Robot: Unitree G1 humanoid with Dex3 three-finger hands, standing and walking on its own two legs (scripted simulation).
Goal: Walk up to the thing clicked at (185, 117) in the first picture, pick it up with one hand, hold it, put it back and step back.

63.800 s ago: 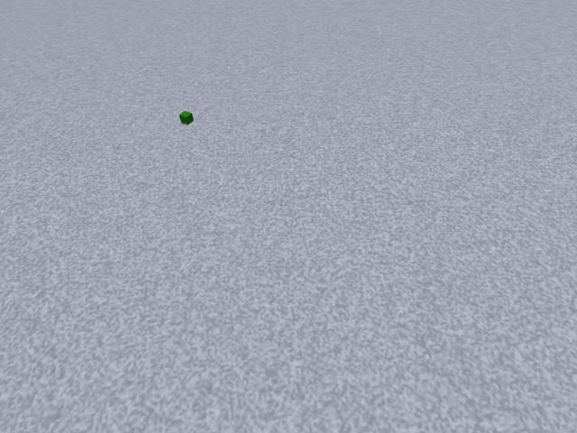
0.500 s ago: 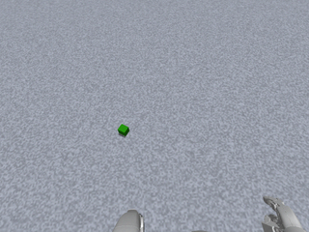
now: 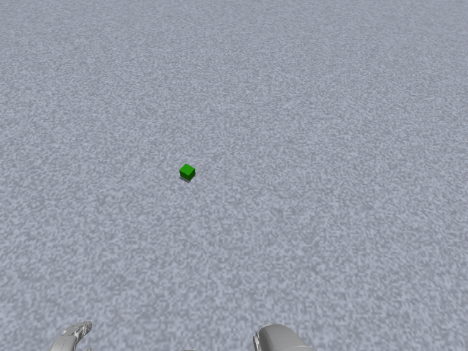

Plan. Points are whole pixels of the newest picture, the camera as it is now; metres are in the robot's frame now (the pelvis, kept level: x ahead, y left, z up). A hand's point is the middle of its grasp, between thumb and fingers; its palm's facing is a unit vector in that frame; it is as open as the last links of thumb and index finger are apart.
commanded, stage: step back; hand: left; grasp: from above
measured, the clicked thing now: (187, 172) +0.99 +0.21 -0.74
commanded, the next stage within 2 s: stand in 1.12 s
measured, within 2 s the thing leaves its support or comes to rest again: neither
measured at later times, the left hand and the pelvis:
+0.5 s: hand out of the picture -0.03 +0.26 -0.14, palm faces +0.01 -0.92 -0.40, open 7.4 cm; pelvis -0.10 -0.02 +0.00, yaw -1 degrees
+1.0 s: hand out of the picture +0.03 +0.22 -0.14, palm faces +0.05 -0.93 -0.37, open 7.4 cm; pelvis -0.06 -0.04 +0.00, yaw +2 degrees
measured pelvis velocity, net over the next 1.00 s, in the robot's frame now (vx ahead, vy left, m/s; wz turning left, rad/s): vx -0.06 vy -0.04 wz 0.03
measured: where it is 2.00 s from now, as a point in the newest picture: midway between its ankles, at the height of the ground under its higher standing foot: outside the picture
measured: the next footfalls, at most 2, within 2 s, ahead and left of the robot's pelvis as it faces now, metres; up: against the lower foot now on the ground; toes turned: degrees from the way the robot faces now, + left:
right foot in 0.16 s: -0.06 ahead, -0.15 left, +0.00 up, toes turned -1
left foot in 0.46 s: -0.05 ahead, +0.10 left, +0.00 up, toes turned -3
